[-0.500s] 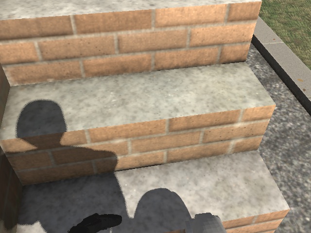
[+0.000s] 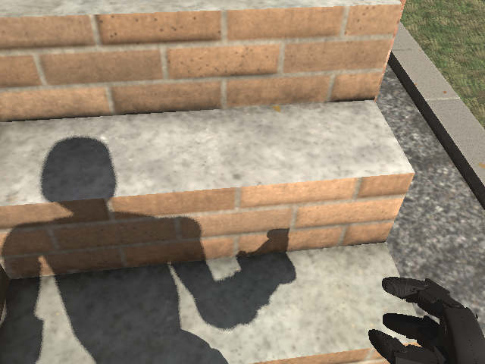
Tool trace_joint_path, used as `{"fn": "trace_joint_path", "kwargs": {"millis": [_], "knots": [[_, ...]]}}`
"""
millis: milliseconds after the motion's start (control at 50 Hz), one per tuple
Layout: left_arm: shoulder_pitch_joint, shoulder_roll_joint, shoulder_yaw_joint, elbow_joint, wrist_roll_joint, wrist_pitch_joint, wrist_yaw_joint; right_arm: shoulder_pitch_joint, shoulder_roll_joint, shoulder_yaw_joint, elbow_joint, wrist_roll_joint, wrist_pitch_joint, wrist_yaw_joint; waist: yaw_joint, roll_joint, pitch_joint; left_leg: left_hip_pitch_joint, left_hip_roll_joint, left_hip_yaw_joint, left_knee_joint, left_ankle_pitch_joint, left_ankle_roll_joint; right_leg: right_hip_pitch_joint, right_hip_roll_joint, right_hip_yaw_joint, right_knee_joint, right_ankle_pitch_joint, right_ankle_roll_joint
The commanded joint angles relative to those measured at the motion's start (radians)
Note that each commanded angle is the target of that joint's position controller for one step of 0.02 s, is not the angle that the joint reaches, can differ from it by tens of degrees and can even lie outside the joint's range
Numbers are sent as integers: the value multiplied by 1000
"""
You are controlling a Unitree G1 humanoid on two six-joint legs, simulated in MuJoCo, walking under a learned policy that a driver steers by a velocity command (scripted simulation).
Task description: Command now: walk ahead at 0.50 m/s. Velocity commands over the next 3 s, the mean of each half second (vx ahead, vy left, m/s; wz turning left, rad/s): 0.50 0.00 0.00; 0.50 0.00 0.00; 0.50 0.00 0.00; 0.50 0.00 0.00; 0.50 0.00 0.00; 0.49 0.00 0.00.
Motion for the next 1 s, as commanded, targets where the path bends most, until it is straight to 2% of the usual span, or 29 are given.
{"fn": "trace_joint_path", "kwargs": {"millis": [20, 100, 120, 160, 200, 220, 240, 260, 280, 300, 320, 340, 380, 400, 420, 440, 500, 520, 540, 560, 700, 820, 840, 860, 900, 920, 960, 980, 1000], "knots": [[28, -12, -25, 23, 3, -66, -29, -66, 89, 49, -79, 15, 30, -17, -40, -18, 134, -296, 5, 47, 86, -139, 2, 61, -246, 194, -363, 324, -146], [91, 62, -18, 15, -1, -54, -11, -211, 47, 64, -189, 18, 63, -28, -20, -94, 93, -197, 114, 211, -183, -100, -25, 79, -246, 135, -530, 402, -156], [81, 67, -14, 24, -20, -39, 17, -218, 62, 79, -205, 6, 77, -34, -61, -125, 52, -115, 197, 198, -366, -69, -6, 138, -248, 105, -571, 468, -140], [49, 93, -9, -40, -65, -8, 27, -151, 59, 105, -154, 47, 92, -36, -54, -148, -40, 389, 141, 351, -915, -173, -4, -5, -191, 13, -601, 937, -192], [52, 177, 13, -75, -94, -22, 29, 147, -3, 67, -10, 70, 98, -50, -121, -321, -321, 627, 27, 319, -1126, -189, -41, 286, -244, 34, -222, 1831, -195], [93, 222, 36, -91, -78, -31, 10, 294, -112, 24, 51, 27, 91, -49, -149, -322, -447, 763, 42, 82, -1226, -246, -20, 299, -231, 75, 65, 1779, -164], [149, 25, -55, -50, 61, 38, -168, 483, -205, 36, -26, -18, 183, 36, -260, 131, -472, 1051, 265, -528, -1535, 291, 161, -400, -223, 367, 349, 1098, -266], [103, 96, 31, -136, -42, -1, -111, 382, -305, -59, 132, -49, 148, -49, -127, 210, -541, 1036, 329, -753, -1919, -469, 176, -196, 93, 289, 788, 340, -105], [61, 11, 8, -51, -59, 71, -116, 407, -232, -14, 64, -50, 175, 101, -227, 111, -178, 696, 390, -819, -1907, -584, 48, -666, 96, 690, 1288, 591, -226], [8, 13, 10, -49, -87, 74, -72, 330, -192, -5, 123, 1, 143, 162, -125, 133, -28, 573, 359, -648, -1831, -635, 90, -754, 94, 599, 1445, 527, -220], [14, -76, -28, -54, -54, 60, -37, 269, -119, 14, 176, 1, 126, 180, -51, 17, -17, 506, 302, -509, -1763, -571, 141, -805, 122, 589, 1521, 488, -243], [-34, -144, -45, -229, 77, 45, -32, 243, -70, -21, 316, 38, 74, 31, 102, -10, -100, 639, 285, -386, -1812, -460, 54, -631, 93, 344, 1363, 320, -150], [-73, -194, -66, -214, 41, 72, -41, 277, 43, 22, 394, 0, 32, -26, 109, -87, -19, 583, 272, -292, -1820, -358, 62, -726, 110, 324, 1535, 219, -113], [-145, -76, -71, -208, -96, 85, -33, 31, 44, 67, 308, -81, 28, 105, 83, 64, 179, 327, 243, -198, -1838, -442, 45, -995, 113, 523, 1606, 205, -199], [-100, -46, -61, -205, -84, 95, -8, 86, 39, 65, 326, -63, 18, 147, 92, 26, 122, 367, 246, -181, -1857, -324, 62, -1011, 100, 472, 1517, 213, -202], [-76, -185, -87, -234, 34, 96, -16, 349, -44, 0, 442, 27, 3, 15, 91, -52, -4, 665, 294, -146, -1910, -224, 49, -874, 57, 311, 1473, 206, -128], [-148, -173, -86, -245, -15, 111, -20, 448, -32, 17, 453, 35, -8, -70, 61, -12, 49, 693, 323, -156, -1997, -159, 93, -926, -7, 189, 1548, 159, -64], [-327, -69, -104, -310, -58, 127, -26, 327, -56, 42, 436, -102, 11, 92, 4, 273, 159, 586, 269, -126, -1983, -256, 82, -1234, -14, 291, 1709, 131, -190], [-211, -169, -85, -289, -3, 119, -25, 487, -30, 3, 433, 35, -13, -16, 40, 5, 46, 822, 338, -140, -2064, -300, 91, -1095, -34, 180, 1605, 154, -120], [-247, -167, -87, -294, 11, 119, -26, 520, -23, 14, 438, 51, -23, -46, 17, -26, 81, 811, 337, -159, -2080, -246, 99, -1091, -62, 155, 1563, 171, -96], [-488, -225, -101, -465, -3, 121, -26, 590, -52, -5, 433, 22, -34, -75, -34, 24, 183, 1067, 409, -161, -2161, -188, 132, -1421, -122, 137, 1680, 86, -59], [-568, -260, -119, -568, -29, 118, -54, 595, -86, -44, 412, 1, 5, -86, -76, 115, 158, 1080, 419, 10, -2393, 128, 113, -1055, -187, 92, 1164, -130, -91], [-540, -244, -117, -552, -43, 127, -52, 560, -60, -33, 397, 16, 9, -74, -81, 113, 142, 1009, 379, 106, -2448, 271, 109, -844, -155, -32, 979, -123, -108], [-466, -251, -101, -529, -42, 115, -39, 545, -68, -25, 399, 16, 0, -45, -45, 155, 124, 971, 407, 198, -2360, 961, 99, -636, -95, -115, 970, -185, -170], [-222, -184, -61, -460, -47, 115, -26, 554, -206, -44, 383, 21, -31, -6, 69, 142, -159, 1008, 425, 220, -1993, 1873, 97, -129, 77, -132, 707, -209, -181], [-28, -128, -36, -418, -60, 116, -23, 540, -272, -60, 384, 57, -61, 33, 179, 177, -267, 973, 407, 218, -1798, 1829, 72, 105, 79, -45, 541, -114, -178], [112, 77, 37, -330, 11, 131, -5, 463, -226, -73, 278, 79, -63, 98, 212, -155, -324, 496, 127, 133, -1211, 569, 4, 234, -258, 939, -109, -772, -272], [-13, 149, 61, -320, -24, 142, -11, 386, -212, -102, 254, 43, -60, 95, 154, -152, -351, 494, 50, 13, -601, 349, -49, 81, -341, 1175, -312, -936, -277], [-145, 111, 37, -310, -45, 130, -17, 332, -115, -79, 190, 4, -41, 83, 60, -132, -243, 428, 61, -28, -278, 324, -77, -71, -340, 1059, -305, -781, -229]]}}
Next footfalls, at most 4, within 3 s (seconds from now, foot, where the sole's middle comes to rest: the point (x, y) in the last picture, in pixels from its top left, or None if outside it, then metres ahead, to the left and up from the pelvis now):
0.20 left None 0.22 0.15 -0.55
0.90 right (320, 291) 0.52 -0.12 -0.33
1.46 left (176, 142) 0.70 0.17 -0.11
1.94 right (307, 224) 0.55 -0.07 -0.15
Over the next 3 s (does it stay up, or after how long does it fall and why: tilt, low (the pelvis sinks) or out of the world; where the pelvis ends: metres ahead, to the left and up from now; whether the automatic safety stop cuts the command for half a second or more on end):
stays up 0.53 0.05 0.46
